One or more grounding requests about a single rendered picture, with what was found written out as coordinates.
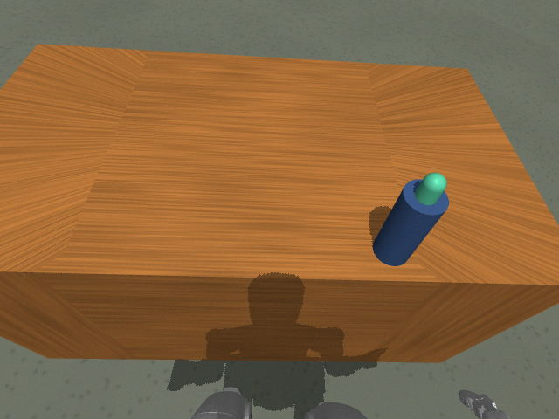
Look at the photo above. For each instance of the bottle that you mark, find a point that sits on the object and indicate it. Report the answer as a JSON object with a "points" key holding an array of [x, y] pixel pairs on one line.
{"points": [[417, 209]]}

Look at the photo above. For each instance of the right robot hand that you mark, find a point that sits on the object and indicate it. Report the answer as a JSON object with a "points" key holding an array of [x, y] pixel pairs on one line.
{"points": [[482, 405]]}

